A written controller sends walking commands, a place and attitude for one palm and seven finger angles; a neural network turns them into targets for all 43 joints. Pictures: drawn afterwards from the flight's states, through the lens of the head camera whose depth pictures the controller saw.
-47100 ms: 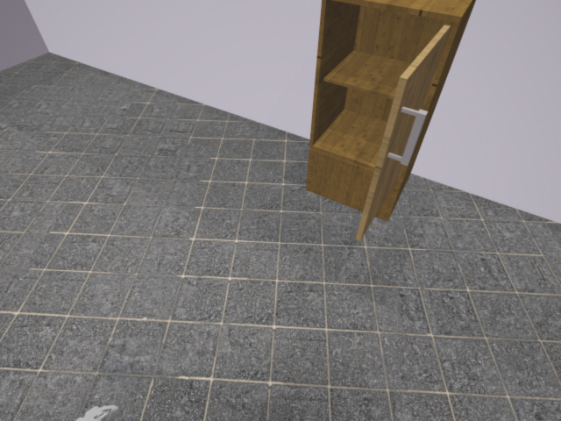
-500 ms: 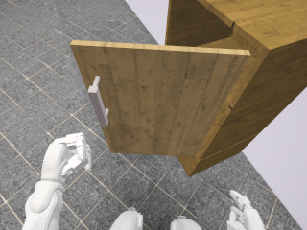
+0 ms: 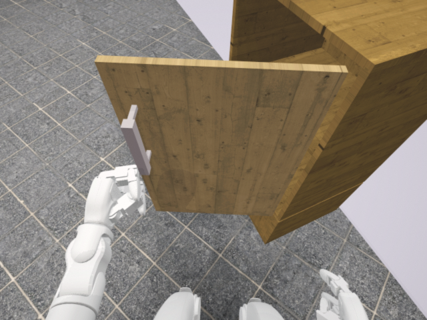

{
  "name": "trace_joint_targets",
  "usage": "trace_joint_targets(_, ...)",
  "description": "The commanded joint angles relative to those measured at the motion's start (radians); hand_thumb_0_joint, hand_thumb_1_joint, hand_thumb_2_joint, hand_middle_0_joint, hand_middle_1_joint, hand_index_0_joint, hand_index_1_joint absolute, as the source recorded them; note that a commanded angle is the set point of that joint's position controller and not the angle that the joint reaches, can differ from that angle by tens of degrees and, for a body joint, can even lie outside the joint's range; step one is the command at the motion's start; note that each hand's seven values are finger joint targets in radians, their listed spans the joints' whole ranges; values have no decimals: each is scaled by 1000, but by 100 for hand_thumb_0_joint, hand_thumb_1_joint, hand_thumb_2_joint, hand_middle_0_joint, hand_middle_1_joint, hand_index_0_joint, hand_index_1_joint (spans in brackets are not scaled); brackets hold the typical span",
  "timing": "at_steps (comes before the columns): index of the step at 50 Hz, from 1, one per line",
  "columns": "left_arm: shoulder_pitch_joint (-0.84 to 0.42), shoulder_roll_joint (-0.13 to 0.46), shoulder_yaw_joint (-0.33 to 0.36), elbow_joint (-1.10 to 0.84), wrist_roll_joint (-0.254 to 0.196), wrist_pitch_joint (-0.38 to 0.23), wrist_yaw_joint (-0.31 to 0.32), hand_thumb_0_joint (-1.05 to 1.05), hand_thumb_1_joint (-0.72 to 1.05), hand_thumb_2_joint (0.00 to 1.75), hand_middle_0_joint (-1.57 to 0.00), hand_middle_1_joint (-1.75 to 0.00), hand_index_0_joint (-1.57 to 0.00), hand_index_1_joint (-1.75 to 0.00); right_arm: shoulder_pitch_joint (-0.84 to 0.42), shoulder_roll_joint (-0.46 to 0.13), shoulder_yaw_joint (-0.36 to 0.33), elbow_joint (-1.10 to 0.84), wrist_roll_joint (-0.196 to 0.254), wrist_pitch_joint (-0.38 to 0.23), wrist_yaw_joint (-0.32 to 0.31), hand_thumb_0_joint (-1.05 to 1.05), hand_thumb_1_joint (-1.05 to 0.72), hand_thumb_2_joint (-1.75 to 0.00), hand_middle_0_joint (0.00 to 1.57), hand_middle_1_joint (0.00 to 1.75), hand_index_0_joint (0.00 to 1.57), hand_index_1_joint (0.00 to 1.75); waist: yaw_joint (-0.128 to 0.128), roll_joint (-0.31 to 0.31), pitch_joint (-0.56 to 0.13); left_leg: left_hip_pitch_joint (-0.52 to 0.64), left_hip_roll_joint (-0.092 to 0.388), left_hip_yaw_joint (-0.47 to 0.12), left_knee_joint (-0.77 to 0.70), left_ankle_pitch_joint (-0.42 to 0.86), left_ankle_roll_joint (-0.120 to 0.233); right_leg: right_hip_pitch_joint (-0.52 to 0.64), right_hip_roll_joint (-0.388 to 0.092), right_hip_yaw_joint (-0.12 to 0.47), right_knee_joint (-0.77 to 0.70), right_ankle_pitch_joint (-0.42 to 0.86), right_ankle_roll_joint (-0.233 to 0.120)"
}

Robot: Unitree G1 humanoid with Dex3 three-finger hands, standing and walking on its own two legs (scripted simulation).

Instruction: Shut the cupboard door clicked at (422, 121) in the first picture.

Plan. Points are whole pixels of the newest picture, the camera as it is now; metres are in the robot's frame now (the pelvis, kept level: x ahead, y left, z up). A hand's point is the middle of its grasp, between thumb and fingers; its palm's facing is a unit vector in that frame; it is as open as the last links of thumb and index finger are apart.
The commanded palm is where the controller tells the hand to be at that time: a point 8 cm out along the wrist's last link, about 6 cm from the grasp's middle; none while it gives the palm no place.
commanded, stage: bring the fist close to the handle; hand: left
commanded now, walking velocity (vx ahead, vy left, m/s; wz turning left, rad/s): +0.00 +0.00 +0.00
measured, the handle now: (139, 142) +0.45 +0.18 +0.04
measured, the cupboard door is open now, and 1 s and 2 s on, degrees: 63 61 48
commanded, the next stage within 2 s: push the door shut along its arc in 0.46 s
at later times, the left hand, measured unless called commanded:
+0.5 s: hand (140, 190) +0.34 +0.15 +0.04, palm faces -0.01 -1.00 -0.01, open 3.1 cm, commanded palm +0.31 +0.21 +0.05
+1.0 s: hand (148, 167) +0.39 +0.15 +0.04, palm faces -0.14 -0.99 -0.03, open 3.1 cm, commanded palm +0.38 +0.20 +0.05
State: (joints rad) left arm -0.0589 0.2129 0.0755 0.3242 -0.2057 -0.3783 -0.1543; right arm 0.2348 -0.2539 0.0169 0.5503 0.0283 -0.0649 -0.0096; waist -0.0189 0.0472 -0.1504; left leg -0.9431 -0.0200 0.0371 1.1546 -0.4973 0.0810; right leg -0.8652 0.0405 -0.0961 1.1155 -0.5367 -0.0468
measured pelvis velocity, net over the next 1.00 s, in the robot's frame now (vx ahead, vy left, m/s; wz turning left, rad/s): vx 0.00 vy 0.00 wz -0.01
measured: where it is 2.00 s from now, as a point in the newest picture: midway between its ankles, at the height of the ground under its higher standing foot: outside the picture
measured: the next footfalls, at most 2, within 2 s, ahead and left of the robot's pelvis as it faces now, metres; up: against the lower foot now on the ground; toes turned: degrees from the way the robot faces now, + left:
none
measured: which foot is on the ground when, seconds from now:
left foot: down 0.00-1.00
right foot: down 0.00-1.00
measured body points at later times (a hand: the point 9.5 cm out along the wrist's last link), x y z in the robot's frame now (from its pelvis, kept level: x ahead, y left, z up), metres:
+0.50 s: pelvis +0.00 +0.00 +0.00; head +0.08 +0.01 +0.45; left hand +0.33 +0.21 +0.05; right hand +0.13 -0.25 -0.10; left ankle +0.03 +0.07 -0.65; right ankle +0.00 -0.10 -0.65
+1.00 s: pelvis +0.00 +0.00 +0.00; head +0.08 +0.01 +0.44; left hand +0.39 +0.20 +0.05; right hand +0.11 -0.26 -0.11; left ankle +0.03 +0.07 -0.65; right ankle +0.00 -0.10 -0.65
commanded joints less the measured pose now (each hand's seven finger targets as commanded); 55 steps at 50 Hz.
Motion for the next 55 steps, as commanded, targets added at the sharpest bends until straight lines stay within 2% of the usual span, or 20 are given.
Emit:
trace_joint_targets(1,-279,137,90,-178,-16,-64,21,0,90,90,-130,-150,-130,-150,10,-143,-57,-124,-2,-34,-18,0,-90,-90,20,30,20,30,-17,-57,-302,257,29,-112,-177,230,-54,115,-10,86,-169,254,16)
trace_joint_targets(5,-316,176,146,-127,-2,-113,62,0,90,90,-130,-150,-130,-150,8,-138,-52,-112,-10,-31,-15,0,-90,-90,20,30,20,30,1,-35,-300,233,26,-105,-173,231,-57,122,-7,91,-153,250,11)
trace_joint_targets(8,-265,143,117,-89,11,-127,52,0,90,90,-130,-150,-130,-150,11,-135,-55,-112,-11,-25,-2,0,-90,-90,20,30,20,30,8,-1,-320,259,26,-99,-177,259,-61,122,-9,90,-150,279,9)
trace_joint_targets(12,-268,83,31,-101,6,-104,12,0,90,90,-130,-150,-130,-150,23,-143,-62,-121,-2,-16,5,0,-90,-90,20,30,20,30,-16,18,-322,315,33,-106,-189,288,-61,105,-6,82,-166,298,12)
trace_joint_targets(13,-254,75,27,-98,-4,-95,4,0,90,90,-130,-150,-130,-150,29,-144,-64,-122,1,-14,5,0,-90,-90,20,30,20,30,-18,-6,-313,319,34,-108,-194,288,-59,110,-5,79,-175,299,13)
trace_joint_targets(15,-266,117,69,-102,-19,-93,2,0,90,90,-130,-150,-130,-150,32,-151,-65,-122,4,-12,-3,0,-90,-90,20,30,20,30,-19,-42,-298,295,33,-110,-197,274,-57,123,-2,81,-181,290,13)
trace_joint_targets(19,-313,125,100,-96,-23,-127,28,0,90,90,-130,-150,-130,-150,17,-144,-62,-110,-1,-16,-10,0,-90,-90,20,30,20,30,-17,-70,-259,250,29,-102,-193,218,-53,111,-8,89,-184,247,16)
trace_joint_targets(20,-334,155,116,-101,-11,-140,38,0,90,90,-130,-150,-130,-150,18,-149,-60,-106,-3,-16,-12,0,-90,-90,20,30,20,30,-18,-60,-256,241,29,-106,-191,209,-53,103,-7,88,-175,232,13)
trace_joint_targets(22,-348,113,78,-113,5,-163,50,0,90,90,-130,-150,-130,-150,11,-141,-61,-102,-8,-21,-6,0,-90,-90,20,30,20,30,-18,1,-289,292,30,-112,-187,226,-58,70,-9,82,-159,237,11)
trace_joint_targets(25,-293,134,96,-102,12,-168,48,0,90,90,-130,-150,-130,-150,23,-151,-66,-102,-11,-21,-1,0,-90,-90,20,30,20,30,-6,1,-338,320,33,-121,-185,268,-63,77,-4,76,-145,263,8)
trace_joint_targets(28,-292,99,52,-84,13,-142,30,0,90,90,-130,-150,-130,-150,21,-149,-66,-105,-5,-12,4,0,-90,-90,20,30,20,30,-17,5,-323,335,38,-125,-198,267,-67,70,-5,70,-156,263,10)
trace_joint_targets(35,-554,169,95,11,4,-121,-3,0,90,90,-130,-150,-130,-150,33,-156,-56,-78,1,-10,-23,0,-90,-90,20,30,20,30,-61,-58,-259,248,31,-121,-178,179,-51,54,-7,91,-175,211,16)
trace_joint_targets(37,-584,179,108,5,1,-142,-11,0,90,90,-130,-150,-130,-150,24,-153,-56,-75,1,-17,-22,0,-90,-90,20,30,20,30,-47,0,-321,286,29,-120,-172,201,-57,57,-9,94,-163,223,11)
trace_joint_targets(40,-570,180,109,54,-2,-146,-34,0,90,90,-130,-150,-130,-150,49,-159,-60,-65,-1,-22,-16,0,-90,-90,20,30,20,30,-39,26,-387,343,33,-131,-162,282,-64,52,-3,84,-143,276,8)
trace_joint_targets(43,-578,182,98,133,6,-121,-68,0,90,90,-130,-150,-130,-150,68,-162,-61,-57,4,-11,-9,0,-90,-90,20,30,20,30,-45,21,-374,337,37,-132,-165,316,-68,48,-5,81,-141,306,8)
trace_joint_targets(44,-602,155,69,140,5,-112,-79,0,90,90,-130,-150,-130,-150,72,-162,-62,-58,6,-9,-7,0,-90,-90,20,30,20,30,-60,22,-358,345,40,-135,-166,313,-67,26,-6,78,-147,301,10)
trace_joint_targets(47,-698,166,73,180,-2,-101,-96,0,90,90,-130,-150,-130,-150,87,-168,-64,-48,10,-3,-9,0,-90,-90,20,30,20,30,-79,-17,-329,318,38,-138,-167,269,-61,19,-6,79,-160,271,12)
trace_joint_targets(51,-782,212,115,211,-7,-121,-104,0,90,90,-130,-150,-130,-150,101,-173,-65,-37,8,-2,-13,0,-90,-90,20,30,20,30,-74,-18,-370,322,35,-140,-156,294,-58,32,-7,84,-148,291,7)
trace_joint_targets(53,-832,193,91,245,-2,-134,-112,0,90,90,-130,-150,-130,-150,108,-171,-65,-27,8,-1,-10,0,-90,-90,20,30,20,30,-91,-20,-351,315,36,-142,-154,264,-57,1,-7,83,-150,263,11)
trace_joint_targets(55,-879,211,94,255,11,-150,-119,0,90,90,-130,-150,-130,-150,118,-179,-68,-21,6,-1,-11,0,-90,-90,20,30,20,30,-90,18,-379,336,36,-153,-151,265,-58,-24,-5,81,-139,244,5)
